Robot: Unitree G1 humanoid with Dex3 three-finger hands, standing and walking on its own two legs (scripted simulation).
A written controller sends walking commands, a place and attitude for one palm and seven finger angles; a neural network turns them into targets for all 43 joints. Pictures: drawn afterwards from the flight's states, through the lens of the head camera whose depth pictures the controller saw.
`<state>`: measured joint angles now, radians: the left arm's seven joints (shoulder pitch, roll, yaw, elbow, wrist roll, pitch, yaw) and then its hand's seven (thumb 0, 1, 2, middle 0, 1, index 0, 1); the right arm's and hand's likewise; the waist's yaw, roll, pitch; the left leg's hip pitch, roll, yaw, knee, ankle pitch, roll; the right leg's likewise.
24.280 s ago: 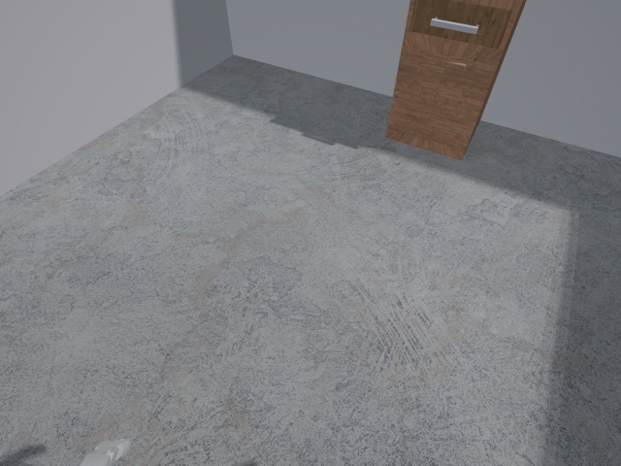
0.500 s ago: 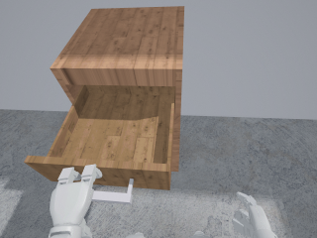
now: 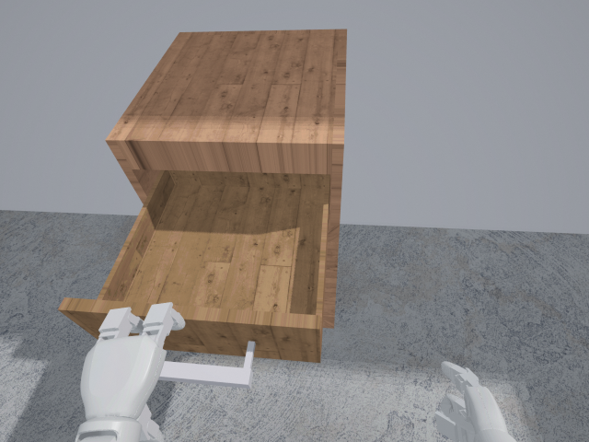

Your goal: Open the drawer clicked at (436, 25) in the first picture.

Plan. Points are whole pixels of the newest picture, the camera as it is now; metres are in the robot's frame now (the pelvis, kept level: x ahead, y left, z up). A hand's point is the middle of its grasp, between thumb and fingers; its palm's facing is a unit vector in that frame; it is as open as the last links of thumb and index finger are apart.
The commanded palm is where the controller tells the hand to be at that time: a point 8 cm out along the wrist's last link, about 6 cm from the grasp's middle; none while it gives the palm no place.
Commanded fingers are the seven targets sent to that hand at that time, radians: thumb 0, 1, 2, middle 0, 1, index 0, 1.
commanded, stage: lift the hand off the handle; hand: left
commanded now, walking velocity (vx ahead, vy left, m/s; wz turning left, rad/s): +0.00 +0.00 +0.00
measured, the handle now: (191, 358) +0.25 +0.19 -0.07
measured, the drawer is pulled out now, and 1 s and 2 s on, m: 0.30 0.30 0.30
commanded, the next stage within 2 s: draw the hand back to the body in 1.04 s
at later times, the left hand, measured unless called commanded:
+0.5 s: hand (138, 361) +0.21 +0.22 +0.04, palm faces +0.04 -0.13 -0.99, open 13.9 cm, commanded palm +0.18 +0.21 +0.10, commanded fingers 0.00 -0.50 0.30 -0.30 -1.20 -0.30 -1.20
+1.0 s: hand (127, 354) +0.20 +0.21 +0.08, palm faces +0.06 -0.14 -0.99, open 13.9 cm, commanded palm +0.17 +0.21 +0.13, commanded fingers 0.00 -0.50 0.30 -0.30 -1.20 -0.30 -1.20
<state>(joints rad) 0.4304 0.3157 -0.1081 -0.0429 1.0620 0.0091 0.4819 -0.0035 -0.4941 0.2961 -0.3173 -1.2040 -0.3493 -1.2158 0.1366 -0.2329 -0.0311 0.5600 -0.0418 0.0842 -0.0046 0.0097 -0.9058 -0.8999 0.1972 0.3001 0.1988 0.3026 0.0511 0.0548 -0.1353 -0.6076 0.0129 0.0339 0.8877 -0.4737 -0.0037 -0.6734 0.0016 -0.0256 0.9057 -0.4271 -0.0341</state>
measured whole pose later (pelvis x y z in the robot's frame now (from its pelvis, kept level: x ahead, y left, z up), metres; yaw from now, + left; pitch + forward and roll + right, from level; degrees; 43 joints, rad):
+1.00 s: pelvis +0.01 +0.00 +0.03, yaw +0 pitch +6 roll +1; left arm 0.50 0.36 -0.09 -0.28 0.98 0.04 0.30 0.00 -0.50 0.30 -0.32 -1.20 -0.32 -1.20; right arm 0.13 -0.23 -0.01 0.54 -0.02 0.08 0.02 0.01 -0.91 -0.90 0.20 0.30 0.20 0.30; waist 0.09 0.08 -0.10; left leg -0.38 0.01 0.04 0.69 -0.40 0.00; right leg -0.46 0.01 -0.02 0.72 -0.36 -0.03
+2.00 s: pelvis +0.03 +0.02 +0.04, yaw +3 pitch -2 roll -1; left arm 0.58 0.28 0.11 -0.49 0.02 -0.06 0.16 -0.01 -0.31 0.38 -0.30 -1.08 -0.30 -1.08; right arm 0.24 -0.19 0.05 0.57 0.01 -0.14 -0.10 0.01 -0.90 -0.90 0.20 0.30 0.20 0.30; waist 0.05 0.04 -0.01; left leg -0.12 -0.01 -0.01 0.51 -0.35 0.01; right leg -0.15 -0.01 -0.07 0.50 -0.31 -0.01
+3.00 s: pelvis +0.01 +0.00 +0.05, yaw +4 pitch +0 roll -1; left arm 0.54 0.34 0.35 -0.52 -0.04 -0.16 0.12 0.01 0.88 0.89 -0.21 -0.31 -0.21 -0.31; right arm 0.14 -0.22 0.01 0.59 0.02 -0.07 -0.08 0.01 -0.90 -0.90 0.20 0.30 0.20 0.30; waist 0.01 0.06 0.04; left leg -0.17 0.01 -0.04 0.46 -0.28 -0.01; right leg -0.18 0.01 -0.10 0.42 -0.24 -0.03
